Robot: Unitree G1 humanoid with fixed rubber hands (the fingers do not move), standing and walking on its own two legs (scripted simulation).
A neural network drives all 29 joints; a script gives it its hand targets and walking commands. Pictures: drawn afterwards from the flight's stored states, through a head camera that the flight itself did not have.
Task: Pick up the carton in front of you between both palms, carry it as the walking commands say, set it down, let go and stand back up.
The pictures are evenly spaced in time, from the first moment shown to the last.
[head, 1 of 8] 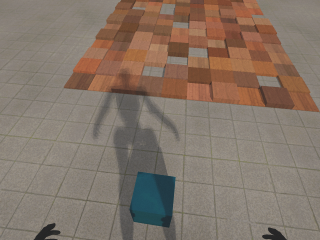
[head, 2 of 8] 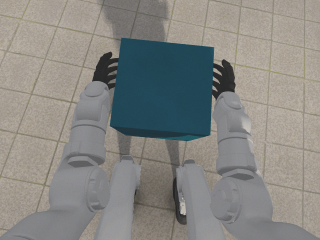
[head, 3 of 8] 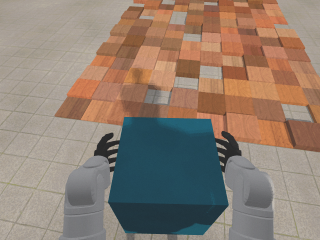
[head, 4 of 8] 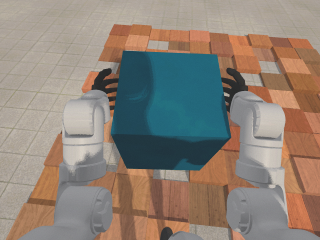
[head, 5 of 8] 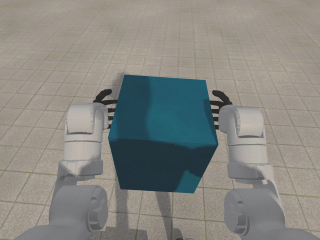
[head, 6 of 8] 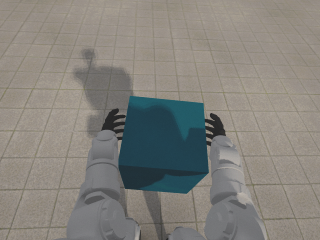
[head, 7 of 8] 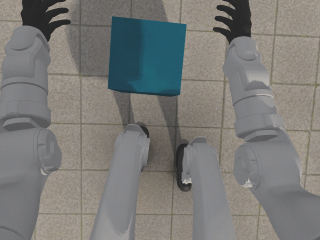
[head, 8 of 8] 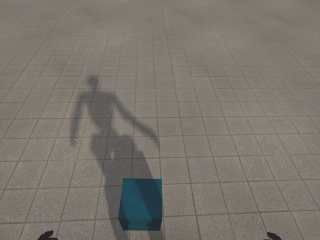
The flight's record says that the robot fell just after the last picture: no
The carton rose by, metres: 0.79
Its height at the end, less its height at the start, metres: +0.00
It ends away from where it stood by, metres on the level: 6.04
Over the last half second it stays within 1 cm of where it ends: yes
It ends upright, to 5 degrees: yes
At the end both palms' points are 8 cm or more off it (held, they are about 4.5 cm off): yes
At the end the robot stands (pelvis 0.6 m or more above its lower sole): yes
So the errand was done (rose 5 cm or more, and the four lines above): yes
